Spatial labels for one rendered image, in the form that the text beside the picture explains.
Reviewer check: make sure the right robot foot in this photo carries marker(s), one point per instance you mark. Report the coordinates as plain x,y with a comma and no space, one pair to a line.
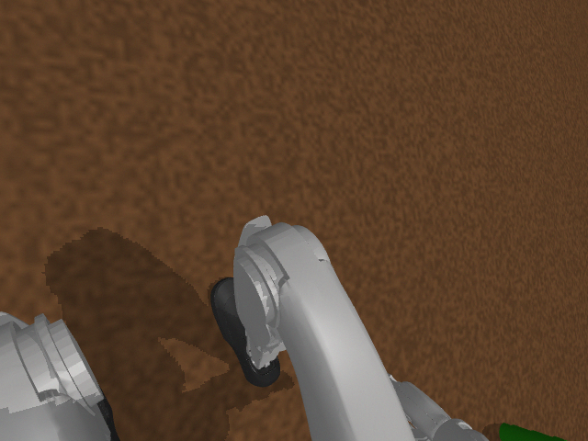
224,309

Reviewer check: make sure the left robot foot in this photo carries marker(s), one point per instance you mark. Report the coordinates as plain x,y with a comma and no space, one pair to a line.
107,413

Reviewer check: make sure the right robot arm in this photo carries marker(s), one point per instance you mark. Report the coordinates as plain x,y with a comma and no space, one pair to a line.
457,430

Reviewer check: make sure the right robot hand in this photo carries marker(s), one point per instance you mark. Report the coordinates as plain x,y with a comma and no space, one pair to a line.
423,413

